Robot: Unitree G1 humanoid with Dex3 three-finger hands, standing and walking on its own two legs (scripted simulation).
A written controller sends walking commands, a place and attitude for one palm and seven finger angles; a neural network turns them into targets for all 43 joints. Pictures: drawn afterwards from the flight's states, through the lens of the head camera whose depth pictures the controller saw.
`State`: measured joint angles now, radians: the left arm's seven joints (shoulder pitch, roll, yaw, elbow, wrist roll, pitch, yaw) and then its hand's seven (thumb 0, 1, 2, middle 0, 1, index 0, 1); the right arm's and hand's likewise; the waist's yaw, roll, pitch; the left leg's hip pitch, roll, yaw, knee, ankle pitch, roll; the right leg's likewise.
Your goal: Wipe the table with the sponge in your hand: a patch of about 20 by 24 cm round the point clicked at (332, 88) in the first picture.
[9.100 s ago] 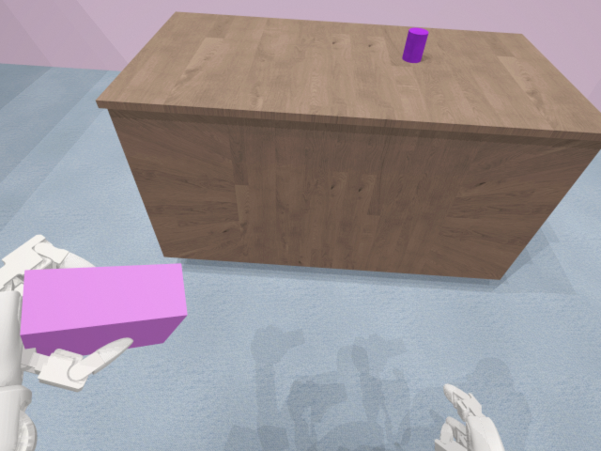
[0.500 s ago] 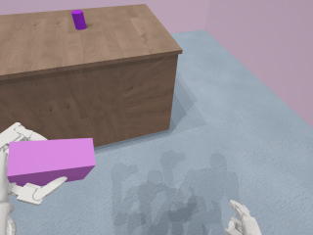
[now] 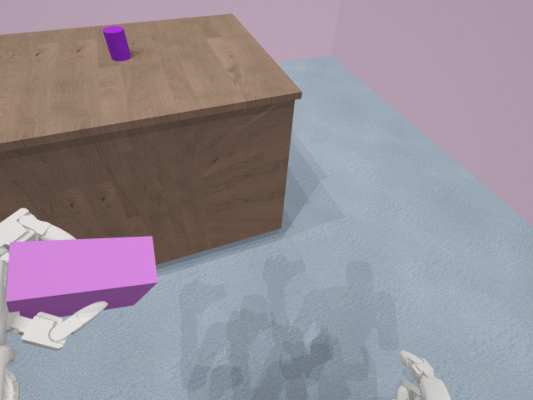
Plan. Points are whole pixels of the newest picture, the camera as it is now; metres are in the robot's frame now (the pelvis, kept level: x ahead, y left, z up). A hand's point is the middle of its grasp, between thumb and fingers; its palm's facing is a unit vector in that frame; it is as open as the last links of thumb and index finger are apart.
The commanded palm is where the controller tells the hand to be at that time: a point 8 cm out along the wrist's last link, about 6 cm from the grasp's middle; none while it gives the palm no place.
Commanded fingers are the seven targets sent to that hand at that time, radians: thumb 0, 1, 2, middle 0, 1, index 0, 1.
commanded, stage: shuffle to correct the standing spot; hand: left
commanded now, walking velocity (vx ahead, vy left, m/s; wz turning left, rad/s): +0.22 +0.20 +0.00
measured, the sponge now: (104, 277) +0.23 +0.21 +0.13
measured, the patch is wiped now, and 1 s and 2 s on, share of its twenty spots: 0.00 0.00 0.00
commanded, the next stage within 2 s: none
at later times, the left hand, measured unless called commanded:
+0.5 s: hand (39, 208) +0.30 +0.31 +0.17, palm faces +0.37 -0.80 -0.47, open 9.9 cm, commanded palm +0.24 +0.35 +0.19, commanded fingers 0.00 0.10 1.30 -1.20 -1.60 -1.20 -1.60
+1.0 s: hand (16, 175) +0.36 +0.37 +0.16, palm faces +0.35 -0.79 -0.49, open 9.9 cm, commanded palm +0.30 +0.42 +0.19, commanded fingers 0.00 0.10 1.30 -1.20 -1.60 -1.20 -1.60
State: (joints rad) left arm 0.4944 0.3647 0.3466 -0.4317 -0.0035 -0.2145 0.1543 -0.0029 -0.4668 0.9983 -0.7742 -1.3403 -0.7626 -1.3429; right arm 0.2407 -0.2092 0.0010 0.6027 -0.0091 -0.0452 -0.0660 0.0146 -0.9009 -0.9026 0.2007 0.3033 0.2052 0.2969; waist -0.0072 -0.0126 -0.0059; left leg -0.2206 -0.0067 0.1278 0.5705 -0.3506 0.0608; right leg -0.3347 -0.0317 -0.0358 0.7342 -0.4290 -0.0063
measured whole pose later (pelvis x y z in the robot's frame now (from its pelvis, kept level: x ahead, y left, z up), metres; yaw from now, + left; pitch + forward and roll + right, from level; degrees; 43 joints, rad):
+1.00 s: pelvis +0.14 +0.14 +0.01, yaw +0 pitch +1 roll +4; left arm 0.51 0.35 0.35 -0.47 0.00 -0.25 0.15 0.00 -0.47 1.00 -0.77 -1.34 -0.76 -1.34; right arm 0.19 -0.25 -0.05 0.63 0.00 -0.05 -0.04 0.01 -0.90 -0.90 0.20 0.30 0.20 0.30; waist 0.01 -0.04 0.10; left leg -0.42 0.06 0.13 0.66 -0.28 -0.02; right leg -0.18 -0.16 -0.15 0.53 -0.35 0.03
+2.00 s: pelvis +0.22 +0.29 +0.00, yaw -2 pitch +0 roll +1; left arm 0.45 0.37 0.37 -0.49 -0.01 -0.24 0.15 0.00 -0.47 1.00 -0.77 -1.34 -0.76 -1.34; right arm 0.20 -0.12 0.00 0.63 0.01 -0.11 -0.04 0.01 -0.90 -0.90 0.20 0.30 0.20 0.30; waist 0.01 -0.03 0.05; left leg -0.29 0.05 0.16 0.53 -0.23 0.03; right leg -0.43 -0.09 -0.15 0.99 -0.48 0.03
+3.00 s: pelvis +0.32 +0.36 +0.01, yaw -2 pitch -1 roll +3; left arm 0.46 0.34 0.35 -0.43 -0.02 -0.20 0.15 0.00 -0.47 1.00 -0.78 -1.34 -0.76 -1.34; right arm 0.20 -0.19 0.02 0.67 0.01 -0.05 -0.05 0.02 -0.90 -0.90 0.20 0.30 0.21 0.30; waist 0.01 0.00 0.06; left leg -0.45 0.03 0.07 1.03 -0.42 -0.03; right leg -0.23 -0.05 -0.15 0.54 -0.30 -0.07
